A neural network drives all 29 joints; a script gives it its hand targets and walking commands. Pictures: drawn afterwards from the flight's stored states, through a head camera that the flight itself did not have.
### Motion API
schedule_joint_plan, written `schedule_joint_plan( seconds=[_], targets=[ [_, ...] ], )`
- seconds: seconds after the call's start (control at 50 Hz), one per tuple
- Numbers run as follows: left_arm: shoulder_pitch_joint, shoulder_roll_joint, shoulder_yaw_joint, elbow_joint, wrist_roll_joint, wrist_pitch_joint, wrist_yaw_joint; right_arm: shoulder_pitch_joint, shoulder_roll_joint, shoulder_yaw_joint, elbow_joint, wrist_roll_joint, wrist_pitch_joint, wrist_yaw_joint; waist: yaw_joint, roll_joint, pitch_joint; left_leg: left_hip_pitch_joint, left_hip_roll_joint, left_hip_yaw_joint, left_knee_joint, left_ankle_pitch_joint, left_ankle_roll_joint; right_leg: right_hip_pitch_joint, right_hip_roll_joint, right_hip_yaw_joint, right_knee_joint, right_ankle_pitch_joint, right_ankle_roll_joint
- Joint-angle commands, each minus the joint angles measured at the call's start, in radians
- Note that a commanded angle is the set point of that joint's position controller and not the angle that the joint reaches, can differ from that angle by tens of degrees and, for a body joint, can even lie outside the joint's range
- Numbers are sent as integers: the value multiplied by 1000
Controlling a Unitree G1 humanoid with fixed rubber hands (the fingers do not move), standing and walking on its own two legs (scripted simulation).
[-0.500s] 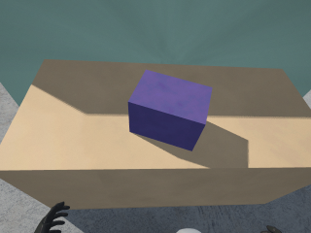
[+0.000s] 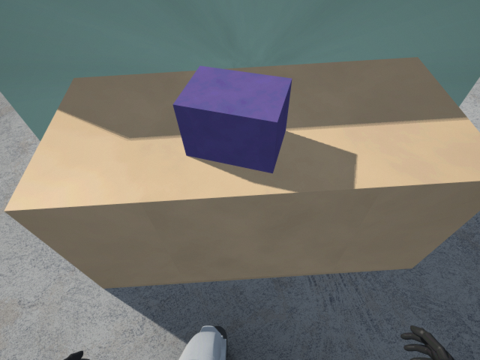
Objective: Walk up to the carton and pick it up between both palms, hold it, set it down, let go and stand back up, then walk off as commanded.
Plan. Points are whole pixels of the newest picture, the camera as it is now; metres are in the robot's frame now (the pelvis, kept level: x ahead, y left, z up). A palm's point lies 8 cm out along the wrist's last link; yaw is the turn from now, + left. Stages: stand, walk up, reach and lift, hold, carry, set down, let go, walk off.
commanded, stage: walk off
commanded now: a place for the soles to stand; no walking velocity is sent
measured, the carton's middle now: (236, 119) +0.70 +0.04 -0.04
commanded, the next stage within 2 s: none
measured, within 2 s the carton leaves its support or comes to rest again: neither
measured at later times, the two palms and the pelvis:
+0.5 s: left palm out of the picture -0.05 +0.35 -0.04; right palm out of the picture -0.04 -0.29 -0.09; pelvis -0.13 +0.03 +0.01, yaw +3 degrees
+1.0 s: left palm out of the picture -0.13 +0.39 -0.08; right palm out of the picture -0.13 -0.26 -0.02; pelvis -0.22 +0.07 +0.03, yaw +0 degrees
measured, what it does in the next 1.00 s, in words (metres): walks backwards: left foot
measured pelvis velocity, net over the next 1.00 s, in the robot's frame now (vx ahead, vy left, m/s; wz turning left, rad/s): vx -0.22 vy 0.07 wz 0.00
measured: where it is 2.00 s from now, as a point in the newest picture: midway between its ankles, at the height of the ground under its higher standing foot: outside the picture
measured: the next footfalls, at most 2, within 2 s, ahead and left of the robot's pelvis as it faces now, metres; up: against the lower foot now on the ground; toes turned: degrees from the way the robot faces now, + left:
left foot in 0.56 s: -0.13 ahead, +0.16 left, +0.00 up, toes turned -5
right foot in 1.16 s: -0.15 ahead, -0.10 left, +0.00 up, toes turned +7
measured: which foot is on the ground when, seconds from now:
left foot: up 0.00-0.54, down 0.56-1.00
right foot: down 0.00-0.56, up 0.58-1.00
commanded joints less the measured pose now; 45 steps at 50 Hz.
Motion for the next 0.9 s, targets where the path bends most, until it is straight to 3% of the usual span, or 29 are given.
schedule_joint_plan(
  seconds=[0.0,0.02,0.04,0.08,0.1,0.2,0.24,0.3,0.34,0.36,0.38,0.44,0.46,0.48,0.5,0.52,0.54,0.56,0.6,0.64,0.68,0.72,0.74,0.76,0.78,0.8,0.82,0.86,0.88],
  targets=[
    [18,309,134,-29,41,-35,11,22,-225,-129,-44,-20,5,-17,51,-193,-76,-50,-138,-154,617,-398,-65,-241,-426,628,-554,-211,-288],
    [-37,314,132,-37,54,-40,18,31,-232,-134,-29,-21,3,-15,36,-177,-36,-24,-140,-201,654,-345,-62,-296,-425,632,-548,-239,-288],
    [-97,290,115,-57,40,-42,24,54,-250,-135,13,-12,7,-13,13,-96,8,-23,-151,-239,743,-272,-51,-298,-363,501,-520,-158,-251],
    [-79,243,108,-34,36,-61,32,75,-234,-123,22,-5,13,-2,-1,-83,-35,-74,-204,-253,759,-167,-63,-115,-229,378,-475,-20,-105],
    [-99,227,111,-53,24,-63,35,106,-238,-123,29,2,5,-1,-10,-112,-55,-76,-212,-268,759,-173,-68,-65,-232,333,-447,73,-89],
    [-43,216,111,-63,10,-65,33,93,-257,-118,37,11,8,-4,24,-162,-80,-81,-202,-185,706,-238,-102,107,-260,307,-434,91,-147],
    [13,206,105,-50,7,-70,35,86,-228,-107,19,5,6,-1,32,-115,-62,-82,-200,-200,682,-257,-92,107,-286,358,-451,145,-169],
    [-39,204,118,-49,12,-62,30,160,-235,-112,49,0,13,3,15,-231,-77,1,-174,-152,593,-302,-79,55,-283,329,-466,32,-172],
    [-95,234,124,-63,15,-56,35,211,-241,-113,73,-4,11,19,-8,-189,-77,78,-115,-125,484,-291,-70,-5,-301,302,-477,-15,-168],
    [-83,228,119,-64,12,-57,27,198,-251,-113,79,4,10,16,-2,-201,-85,138,-141,-73,441,-310,-56,-51,-260,257,-480,-48,-145],
    [-79,229,123,-39,17,-54,27,193,-220,-104,83,4,11,16,3,-233,-35,145,-104,-84,370,-358,-47,-90,-278,280,-469,-23,-163],
    [-101,246,120,-56,14,-38,21,281,-219,-111,108,2,15,24,-18,-306,-89,258,-48,-29,138,-344,-27,-80,-256,233,-478,-81,-116],
    [-99,251,114,-61,14,-39,23,270,-218,-112,81,-6,11,26,-20,-281,-84,260,-45,-50,87,-362,-10,-84,-267,260,-467,-72,-123],
    [-118,241,116,-72,4,-35,24,321,-243,-117,118,-3,7,30,-35,-239,-135,352,-64,-21,72,-295,10,-183,-216,191,-462,-159,-87],
    [-120,240,120,-34,9,-23,30,363,-251,-124,143,-14,6,29,-66,-191,-111,428,-29,-72,-71,-333,24,-265,-204,205,-335,-140,-86],
    [-85,183,103,-30,-1,-22,36,291,-247,-117,126,-15,2,25,-41,-71,-48,412,-12,-165,-129,-316,30,-389,-81,168,-152,-184,-51],
    [-51,126,96,-30,-12,-14,38,239,-291,-109,98,-25,-6,26,-20,192,22,176,166,-502,-333,-532,73,-411,87,47,243,-159,-12],
    [-35,162,107,-10,-14,-11,46,129,-304,-110,73,-24,-4,18,-5,135,112,-37,254,-622,-444,-614,110,-353,91,90,411,-125,11],
    [-18,205,111,-5,-5,-17,43,-12,-332,-104,2,-26,-14,9,17,123,127,-168,230,-673,-522,-604,55,-234,120,210,518,-41,18],
    [35,207,109,40,-31,-13,42,-94,-275,-93,-5,-37,-31,0,55,129,75,-17,134,-467,-419,-456,-4,-263,107,206,519,47,0],
    [94,193,101,65,-29,-19,35,-30,-226,-95,2,-37,-33,-7,45,128,-23,214,72,-338,-353,-373,-70,-328,106,193,511,92,13],
    [126,196,99,83,-18,-23,26,46,-229,-114,29,-30,-48,-17,11,128,-145,490,98,-360,-342,-296,-110,-385,97,217,391,108,28],
    [162,184,106,111,-16,-29,27,120,-194,-115,20,-23,-57,-18,17,140,-204,596,93,-356,-287,-99,-125,-377,82,238,363,88,32],
    [153,160,91,99,-19,-35,25,141,-182,-122,18,-22,-68,-19,-9,150,-265,686,118,-361,-250,-41,-83,-398,77,211,311,77,30],
    [157,170,98,106,-13,-34,18,174,-200,-131,26,-19,-74,-32,-5,141,-313,705,126,-357,-248,-34,-97,-372,76,203,272,75,28],
    [106,158,90,84,-19,-45,20,144,-175,-124,5,-21,-82,-27,-17,136,-306,710,130,-393,-249,-46,-27,-368,43,184,205,41,38],
    [92,166,91,88,-13,-40,22,161,-199,-125,8,-18,-89,-27,-27,140,-276,659,158,-414,-253,-31,-10,-350,56,173,207,24,28],
    [68,169,79,78,-10,-52,9,145,-204,-123,14,-30,-100,-26,-40,152,-241,583,184,-419,-302,-205,39,-308,20,169,152,19,22],
    [71,171,87,85,-8,-50,6,142,-216,-121,39,-21,-99,-28,-24,90,-203,542,152,-433,-335,-257,1,-280,30,164,108,23,27]
  ],
)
